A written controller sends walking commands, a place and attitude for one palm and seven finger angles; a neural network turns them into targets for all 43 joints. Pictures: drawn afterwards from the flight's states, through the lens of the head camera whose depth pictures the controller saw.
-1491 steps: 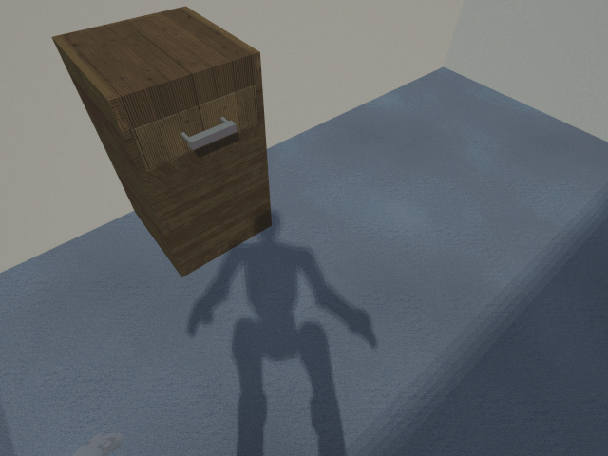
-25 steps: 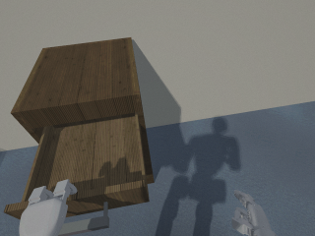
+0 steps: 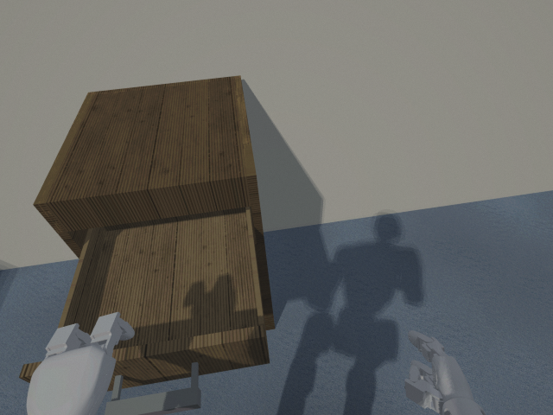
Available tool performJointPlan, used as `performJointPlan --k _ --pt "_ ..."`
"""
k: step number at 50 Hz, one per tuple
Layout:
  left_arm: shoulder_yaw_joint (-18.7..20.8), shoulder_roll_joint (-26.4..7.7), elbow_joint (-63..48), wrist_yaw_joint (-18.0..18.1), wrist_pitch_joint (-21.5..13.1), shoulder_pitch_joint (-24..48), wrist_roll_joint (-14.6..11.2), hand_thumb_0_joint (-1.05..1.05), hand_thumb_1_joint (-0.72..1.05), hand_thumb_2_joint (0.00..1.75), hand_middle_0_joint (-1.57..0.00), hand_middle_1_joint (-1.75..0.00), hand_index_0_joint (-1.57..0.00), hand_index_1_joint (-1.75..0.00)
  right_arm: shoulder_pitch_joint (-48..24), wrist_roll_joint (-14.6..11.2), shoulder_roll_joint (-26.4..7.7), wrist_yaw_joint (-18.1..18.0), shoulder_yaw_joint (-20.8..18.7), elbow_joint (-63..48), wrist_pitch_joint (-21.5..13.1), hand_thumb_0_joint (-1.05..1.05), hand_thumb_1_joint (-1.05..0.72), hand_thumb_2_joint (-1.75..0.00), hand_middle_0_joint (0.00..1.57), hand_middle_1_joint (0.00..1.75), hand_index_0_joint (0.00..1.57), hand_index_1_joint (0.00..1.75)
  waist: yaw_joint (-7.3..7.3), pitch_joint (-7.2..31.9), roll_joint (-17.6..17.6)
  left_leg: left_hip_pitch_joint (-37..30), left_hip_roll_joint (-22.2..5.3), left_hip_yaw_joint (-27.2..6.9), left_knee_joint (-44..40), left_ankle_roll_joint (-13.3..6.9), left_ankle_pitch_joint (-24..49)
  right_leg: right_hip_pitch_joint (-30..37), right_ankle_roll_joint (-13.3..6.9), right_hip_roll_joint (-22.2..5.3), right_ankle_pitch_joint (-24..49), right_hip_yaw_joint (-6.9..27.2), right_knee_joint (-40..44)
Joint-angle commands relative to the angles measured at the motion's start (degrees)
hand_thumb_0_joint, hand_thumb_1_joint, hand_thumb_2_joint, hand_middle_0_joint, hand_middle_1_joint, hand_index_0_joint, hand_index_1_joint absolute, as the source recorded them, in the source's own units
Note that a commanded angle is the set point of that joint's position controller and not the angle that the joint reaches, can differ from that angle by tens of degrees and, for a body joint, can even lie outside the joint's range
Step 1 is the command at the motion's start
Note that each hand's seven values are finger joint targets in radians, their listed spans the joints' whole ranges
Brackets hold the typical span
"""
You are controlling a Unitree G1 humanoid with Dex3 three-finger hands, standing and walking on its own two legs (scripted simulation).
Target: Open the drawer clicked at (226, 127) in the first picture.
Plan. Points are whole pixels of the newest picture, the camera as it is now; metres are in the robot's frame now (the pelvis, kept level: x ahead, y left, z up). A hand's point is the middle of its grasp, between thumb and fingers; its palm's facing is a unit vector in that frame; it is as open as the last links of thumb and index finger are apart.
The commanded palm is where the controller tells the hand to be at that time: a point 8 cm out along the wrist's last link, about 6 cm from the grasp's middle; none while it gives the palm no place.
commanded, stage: draw the hand back to the body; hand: left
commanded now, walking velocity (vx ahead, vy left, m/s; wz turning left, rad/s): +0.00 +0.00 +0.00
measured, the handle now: (155, 389) +0.18 +0.25 -0.14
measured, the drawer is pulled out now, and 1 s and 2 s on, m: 0.29 0.29 0.29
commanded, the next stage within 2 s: step back with the hand held close in 1.66 s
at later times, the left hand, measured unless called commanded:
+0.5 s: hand (87, 369) +0.15 +0.26 +0.05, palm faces +0.04 -0.14 -0.99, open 13.9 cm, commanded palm +0.12 +0.26 +0.12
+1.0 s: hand (92, 309) +0.18 +0.23 +0.15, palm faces +0.37 -0.84 -0.39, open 12.6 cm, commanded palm +0.13 +0.27 +0.17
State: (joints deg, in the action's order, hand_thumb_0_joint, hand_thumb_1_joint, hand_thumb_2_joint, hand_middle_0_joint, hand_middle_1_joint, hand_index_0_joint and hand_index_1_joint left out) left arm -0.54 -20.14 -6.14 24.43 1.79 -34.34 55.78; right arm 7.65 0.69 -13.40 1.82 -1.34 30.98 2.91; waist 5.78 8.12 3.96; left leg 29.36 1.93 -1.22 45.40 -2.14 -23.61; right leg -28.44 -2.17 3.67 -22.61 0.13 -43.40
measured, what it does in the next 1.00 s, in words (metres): stands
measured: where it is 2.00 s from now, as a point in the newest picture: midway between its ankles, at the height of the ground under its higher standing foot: outside the picture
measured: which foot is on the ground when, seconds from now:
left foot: down 0.00-1.00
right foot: down 0.00-1.00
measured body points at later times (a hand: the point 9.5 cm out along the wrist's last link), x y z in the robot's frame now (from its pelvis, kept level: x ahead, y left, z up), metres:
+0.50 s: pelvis +0.01 +0.01 +0.01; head +0.00 -0.02 +0.46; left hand +0.14 +0.27 +0.11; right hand +0.23 -0.19 -0.07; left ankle -0.01 +0.10 -0.71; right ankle -0.01 -0.10 -0.71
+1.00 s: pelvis +0.02 -0.01 +0.03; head +0.00 -0.02 +0.48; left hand +0.16 +0.27 +0.17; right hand +0.22 -0.21 -0.05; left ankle -0.01 +0.10 -0.71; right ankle -0.01 -0.10 -0.71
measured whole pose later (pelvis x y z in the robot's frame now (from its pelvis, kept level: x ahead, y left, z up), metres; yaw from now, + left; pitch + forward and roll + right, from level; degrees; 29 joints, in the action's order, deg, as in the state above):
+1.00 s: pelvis +0.02 -0.01 +0.03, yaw +3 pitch -2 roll -1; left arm 11.4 -18.7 -25.0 7.5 -3.4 -33.5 -2.0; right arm 11.6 -0.7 -10.9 -4.1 2.6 34.4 -6.4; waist 2.7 0.8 2.6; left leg 8.2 2.4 -4.2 27.2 -1.3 -16.7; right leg -6.2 -2.6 2.8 -16.2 -1.8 -24.4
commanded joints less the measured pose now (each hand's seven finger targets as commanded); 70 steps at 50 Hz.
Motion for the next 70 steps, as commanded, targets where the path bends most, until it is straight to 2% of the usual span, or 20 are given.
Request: performJointPlan --k 1,7,11,16,21,27,31,33,34,35,38,40,41,45,49,54,59,61,67,70 --pt "5.66 -7.64 -10.25 2.05 0.03 -0.23 0.74 0.00 -0.50 0.30 -0.30 -1.20 -0.30 -1.20 -7.83 -0.81 -5.43 -0.17 -2.30 -10.00 -2.68 0.00 -0.90 -0.90 0.20 0.30 0.20 0.30 -0.35 3.92 -0.96 -6.46 -1.26 -0.79 -6.41 -0.69 13.54 0.06 -1.21 -1.49 11.44 1.01 7.31" --pt "8.01 -10.77 -16.66 2.52 0.35 0.64 0.97 0.00 -0.50 0.30 -0.30 -1.20 -0.30 -1.20 -7.71 -0.26 -5.36 0.14 -1.96 -10.81 -2.69 0.00 -0.90 -0.90 0.20 0.30 0.20 0.30 0.39 8.96 0.33 -9.12 -1.47 -1.05 -5.76 -0.56 18.99 2.11 -1.46 -1.77 15.66 1.08 6.61" --pt "5.67 -7.99 -16.86 1.90 1.98 -1.48 0.23 0.00 -0.50 0.30 -0.30 -1.20 -0.30 -1.20 -8.36 -0.89 -4.99 0.46 -1.93 -10.69 -2.47 0.00 -0.90 -0.90 0.20 0.30 0.20 0.30 -0.17 4.21 -0.73 -8.60 -2.11 -1.69 -6.70 -0.25 18.92 1.25 -1.48 -1.34 14.41 0.50 7.10" --pt "4.62 -7.56 -18.77 -0.75 4.25 -1.66 -1.45 0.00 -0.50 0.30 -0.30 -1.20 -0.30 -1.20 -9.05 -1.74 -5.06 0.50 -1.78 -11.00 -2.10 0.00 -0.90 -0.90 0.20 0.30 0.20 0.30 -0.03 3.77 -1.44 -9.51 -2.46 -2.01 -8.81 -0.24 18.23 3.58 -1.14 -1.55 13.64 0.25 8.55" --pt "4.15 -8.75 -22.57 -3.61 4.41 -0.89 -1.90 0.00 -0.50 0.30 -0.30 -1.20 -0.30 -1.20 -8.93 -1.73 -5.01 0.21 -1.26 -11.43 -2.22 0.00 -0.90 -0.90 0.20 0.30 0.20 0.30 0.20 2.60 -0.29 -11.64 -2.48 -2.21 -10.16 -0.49 18.53 4.87 -1.08 -1.80 12.63 0.49 10.72" --pt "9.16 -13.54 -23.30 -4.78 3.60 0.64 -1.02 0.00 -0.50 0.30 -0.30 -1.20 -0.30 -1.20 -8.68 -1.48 -4.99 -0.08 -0.60 -11.05 -2.06 0.00 -0.90 -0.90 0.20 0.30 0.20 0.30 1.34 2.01 -0.71 -13.47 -2.12 -2.04 -11.56 -0.42 19.00 7.11 -1.32 -1.90 13.36 1.11 13.19" --pt "7.95 -11.71 -24.53 -5.95 3.85 1.91 -2.50 0.00 -0.50 0.30 -0.30 -1.20 -0.30 -1.20 -9.55 -1.96 -4.76 -0.46 -0.83 -11.09 -2.08 0.00 -0.90 -0.90 0.20 0.30 0.20 0.30 0.97 -0.30 1.16 -14.93 -2.16 -2.16 -13.05 -0.38 18.55 8.06 -1.31 -1.94 12.79 1.66 14.98" --pt "8.88 -12.63 -24.71 -6.70 3.77 1.84 -3.05 0.00 -0.50 0.30 -0.30 -1.20 -0.30 -1.20 -9.77 -1.96 -4.97 -0.64 -0.85 -10.75 -2.20 0.00 -0.90 -0.90 0.20 0.30 0.20 0.30 1.17 0.80 -1.07 -15.77 -1.88 -2.10 -13.21 -0.49 20.06 9.67 -1.14 -2.11 14.97 2.07 15.82" --pt "6.17 4.37 -28.49 -11.08 -0.25 3.12 -47.36 0.00 -0.47 0.32 -0.30 -1.18 -0.30 -1.18 -3.30 -3.35 -2.50 -2.14 0.08 -13.96 -5.71 0.00 -0.90 -0.90 0.20 0.30 0.20 0.30 -5.22 -3.05 -4.52 -23.34 -3.46 -3.76 -14.85 -1.29 17.49 13.18 -0.09 -2.41 13.63 -1.65 15.91" --pt "9.82 -1.30 -22.05 -12.33 -2.29 -2.29 -49.34 0.00 -0.43 0.33 -0.29 -1.15 -0.29 -1.15 -4.51 -3.28 -3.12 -3.31 0.84 -11.62 -8.05 0.00 -0.90 -0.90 0.20 0.30 0.20 0.30 -3.13 -2.38 -5.46 -23.98 -3.58 -3.56 -16.06 -1.33 18.24 13.16 0.02 -2.23 12.15 -2.18 16.14" --pt "12.98 -4.78 -32.58 -14.06 -5.82 1.30 -54.84 0.00 -0.32 0.37 -0.29 -1.09 -0.29 -1.09 -5.12 -2.57 -3.15 -5.93 1.09 -11.28 -9.74 0.00 -0.90 -0.90 0.20 0.30 0.20 0.30 -3.37 -1.61 -4.70 -23.18 -3.38 -3.00 -18.22 -0.09 23.17 17.48 0.63 -4.11 17.27 -2.27 17.97" --pt "16.92 -8.59 -34.50 -13.88 -7.39 4.71 -55.22 0.00 -0.26 0.40 -0.28 -1.04 -0.28 -1.04 -3.53 -1.66 -3.61 -6.59 1.70 -9.36 -11.55 0.00 -0.90 -0.90 0.20 0.30 0.20 0.30 -2.66 -1.18 0.33 -22.92 -2.39 -2.82 -19.27 0.83 24.53 18.27 0.18 -4.36 18.34 -2.34 19.41" --pt "15.89 -6.49 -33.29 -14.17 -7.28 1.96 -56.37 0.00 -0.22 0.42 -0.28 -1.02 -0.28 -1.02 -4.14 -1.82 -2.92 -6.80 1.67 -8.67 -12.06 0.00 -0.90 -0.90 0.20 0.30 0.20 0.30 -3.19 -4.16 1.66 -22.27 -2.84 -2.83 -19.82 1.11 25.03 18.05 0.23 -4.58 18.61 -2.47 19.80" --pt "18.72 -7.71 -31.39 -15.06 -8.49 4.28 -57.07 0.00 -0.08 0.48 -0.27 -0.93 -0.27 -0.93 -3.99 -1.44 -3.16 -6.69 1.92 -6.32 -12.99 0.00 -0.90 -0.90 0.20 0.30 0.20 0.30 -2.91 -7.69 3.60 -21.77 -1.99 -2.49 -21.49 1.39 22.34 17.78 -0.09 -4.12 17.87 -2.50 23.66" --pt "17.67 -4.88 -29.81 -16.55 -9.11 1.48 -58.42 0.00 0.06 0.54 -0.26 -0.84 -0.26 -0.84 -4.96 -1.68 -2.83 -6.19 1.37 -6.00 -12.80 0.00 -0.90 -0.90 0.20 0.30 0.20 0.30 -3.01 -6.20 0.10 -22.08 -2.35 -2.50 -22.67 1.41 23.96 21.15 0.21 -4.15 19.83 -2.55 23.89" --pt "19.32 -5.88 -30.86 -17.04 -9.83 1.03 -58.94 0.00 0.23 0.62 -0.25 -0.73 -0.25 -0.73 -5.88 -1.46 -3.34 -6.13 0.46 -5.56 -12.38 0.00 -0.90 -0.90 0.20 0.30 0.20 0.30 -3.00 -2.36 -3.98 -23.44 -2.25 -1.68 -23.25 0.81 25.30 23.92 0.95 -4.29 22.73 -2.14 24.82" --pt "21.80 -8.52 -34.41 -16.76 -10.54 3.51 -58.78 0.00 0.41 0.69 -0.24 -0.62 -0.24 -0.62 -6.00 -1.51 -3.90 -6.34 0.34 -5.07 -12.42 0.00 -0.90 -0.90 0.20 0.30 0.20 0.30 -2.97 -0.78 -0.11 -24.90 -1.89 -1.10 -23.25 0.83 27.11 24.83 1.04 -4.58 25.28 -1.64 25.51" --pt "22.06 -8.04 -33.69 -16.66 -10.64 3.13 -58.94 0.00 0.48 0.72 -0.23 -0.57 -0.23 -0.57 -6.01 -1.54 -3.59 -6.49 0.23 -4.64 -12.47 0.00 -0.90 -0.90 0.20 0.30 0.20 0.30 -3.16 -2.04 1.85 -25.71 -1.88 -0.65 -23.28 0.74 26.83 23.68 1.16 -4.45 25.27 -1.57 26.25" --pt "23.96 -9.44 -32.84 -17.01 -11.12 6.57 -59.49 0.00 0.69 0.81 -0.22 -0.43 -0.22 -0.43 -6.64 -1.46 -4.20 -6.45 0.16 -4.53 -12.06 0.00 -0.90 -0.90 0.20 0.30 0.20 0.30 -2.80 -4.38 -3.00 -25.95 -1.78 -0.87 -24.28 0.39 24.01 21.83 1.52 -4.01 22.37 -1.41 28.36" --pt "23.14 -7.70 -29.93 -17.54 -11.14 5.81 -59.71 0.00 0.80 0.86 -0.21 -0.37 -0.21 -0.37 -7.07 -1.42 -3.87 -6.20 0.09 -4.18 -11.81 0.00 -0.90 -0.90 0.20 0.30 0.20 0.30 -2.94 -7.10 -1.31 -25.37 -1.49 -0.60 -24.70 0.54 21.90 20.48 1.46 -3.82 20.10 -1.08 29.51"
